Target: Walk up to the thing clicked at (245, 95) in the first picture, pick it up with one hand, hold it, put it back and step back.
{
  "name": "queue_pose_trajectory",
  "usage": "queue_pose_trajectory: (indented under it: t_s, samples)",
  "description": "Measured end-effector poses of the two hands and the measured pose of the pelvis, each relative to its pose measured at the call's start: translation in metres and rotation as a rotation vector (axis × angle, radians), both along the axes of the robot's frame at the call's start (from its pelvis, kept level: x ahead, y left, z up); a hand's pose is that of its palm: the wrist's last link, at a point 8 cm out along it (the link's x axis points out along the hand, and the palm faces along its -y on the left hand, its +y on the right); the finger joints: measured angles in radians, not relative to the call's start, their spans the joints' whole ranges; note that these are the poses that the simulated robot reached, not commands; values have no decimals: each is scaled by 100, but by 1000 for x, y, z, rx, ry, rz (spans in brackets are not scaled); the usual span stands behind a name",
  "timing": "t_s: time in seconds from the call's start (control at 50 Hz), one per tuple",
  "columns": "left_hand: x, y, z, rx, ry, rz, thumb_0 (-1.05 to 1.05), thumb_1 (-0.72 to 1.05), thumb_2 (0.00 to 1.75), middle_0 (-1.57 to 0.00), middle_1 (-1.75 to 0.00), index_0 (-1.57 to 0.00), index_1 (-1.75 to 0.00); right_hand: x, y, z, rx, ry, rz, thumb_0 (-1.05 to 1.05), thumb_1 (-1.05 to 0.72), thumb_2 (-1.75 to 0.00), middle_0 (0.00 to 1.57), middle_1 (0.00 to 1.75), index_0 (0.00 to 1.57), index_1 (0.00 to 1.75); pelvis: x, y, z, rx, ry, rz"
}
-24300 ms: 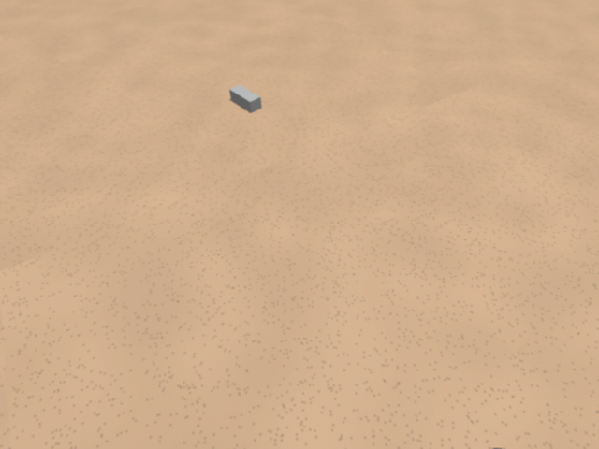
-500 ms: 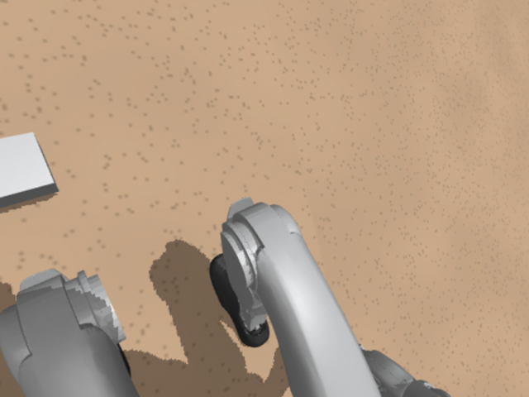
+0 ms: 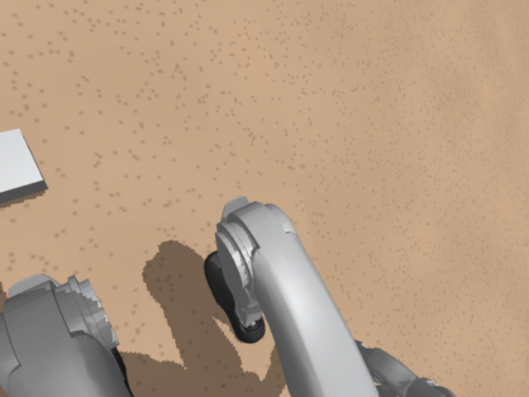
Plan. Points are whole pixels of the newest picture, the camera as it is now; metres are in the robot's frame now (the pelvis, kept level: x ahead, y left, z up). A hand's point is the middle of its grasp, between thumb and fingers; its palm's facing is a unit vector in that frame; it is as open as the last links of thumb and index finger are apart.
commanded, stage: settle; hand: left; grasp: from above
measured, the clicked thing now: out of the picture +0.47 +0.27 -0.28
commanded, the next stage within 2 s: lift in 0.92 s
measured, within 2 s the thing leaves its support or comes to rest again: leaves its support in 0.36 s
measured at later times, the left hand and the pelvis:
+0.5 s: hand out of the picture +0.46 +0.29 -0.21, palm faces -0.37 -0.10 -0.93, open 11.2 cm; pelvis +0.01 +0.00 +0.01, yaw +1 degrees
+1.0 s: hand out of the picture +0.44 +0.29 -0.13, palm faces -0.45 -0.08 -0.89, open 11.1 cm; pelvis +0.00 -0.01 +0.03, yaw +7 degrees
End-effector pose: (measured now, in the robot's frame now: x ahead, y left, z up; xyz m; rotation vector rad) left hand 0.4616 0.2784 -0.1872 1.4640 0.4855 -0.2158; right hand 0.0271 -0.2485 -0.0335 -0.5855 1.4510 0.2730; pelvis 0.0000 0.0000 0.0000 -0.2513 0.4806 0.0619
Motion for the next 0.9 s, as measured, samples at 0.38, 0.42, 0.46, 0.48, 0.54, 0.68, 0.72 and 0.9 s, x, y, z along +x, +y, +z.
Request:
queue_pose_trajectory:
  t_s: [0.38, 0.42, 0.46, 0.48, 0.54, 0.68, 0.72, 0.9]
  samples:
    - [4, 8, 10, -12, -29, 25, 0, -17, 67, -54, -77, -54, -74, -4, 0, 0, 1, 17, -55, 0, -93, -91, 20, 30, 20, 30, 3, -1, 3, 4, 29, 6]
    - [4, 11, 18, -3, -50, 26, 0, -16, 66, -54, -75, -55, -72, -3, -3, -1, -1, 17, -72, 0, -93, -91, 20, 30, 20, 30, 5, -1, 4, 7, 40, 8]
    - [4, 14, 28, 10, -60, 23, 0, -16, 65, -55, -74, -55, -71, 1, -7, -3, -1, 12, -89, 0, -93, -91, 20, 30, 20, 30, 6, -2, 6, 12, 53, 11]
    - [4, 15, 33, 15, -63, 23, 0, -15, 64, -55, -74, -56, -70, 3, -8, -4, -1, 7, -97, 0, -93, -91, 20, 30, 20, 30, 7, -2, 7, 14, 60, 12]
    - [2, 16, 50, 35, -63, 24, 0, -15, 63, -56, -72, -56, -69, 14, -13, -7, 5, -17, -117, 0, -92, -91, 20, 30, 20, 30, 9, -3, 11, 22, 84, 16]
    - [-3, 13, 83, 48, -11, 34, -1, -15, 61, -59, -69, -59, -66, 42, -19, -14, 25, -95, -139, 0, -92, -91, 20, 30, 19, 30, 8, -3, 22, 47, 114, 29]
    - [-5, 11, 91, 40, 2, 33, -1, -15, 61, -59, -69, -59, -65, 49, -20, -15, 28, -111, -142, 0, -92, -91, 20, 30, 19, 30, 8, -4, 25, 54, 116, 34]
    - [-9, 9, 110, 24, 26, 8, -1, -16, 62, -61, -68, -61, -64, 58, -27, -20, 7, -130, -159, 0, -93, -91, 20, 30, 19, 30, 4, -11, 30, 82, 112, 55]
